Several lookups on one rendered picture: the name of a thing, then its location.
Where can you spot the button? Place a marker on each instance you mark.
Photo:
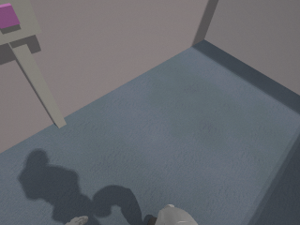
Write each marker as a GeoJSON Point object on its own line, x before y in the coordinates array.
{"type": "Point", "coordinates": [8, 16]}

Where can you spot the panel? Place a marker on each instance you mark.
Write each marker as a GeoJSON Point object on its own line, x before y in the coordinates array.
{"type": "Point", "coordinates": [14, 35]}

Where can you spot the robot left hand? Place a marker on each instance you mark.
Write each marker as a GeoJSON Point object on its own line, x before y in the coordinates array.
{"type": "Point", "coordinates": [78, 221]}

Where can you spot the right robot thigh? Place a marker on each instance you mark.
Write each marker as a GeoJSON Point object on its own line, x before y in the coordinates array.
{"type": "Point", "coordinates": [174, 216]}

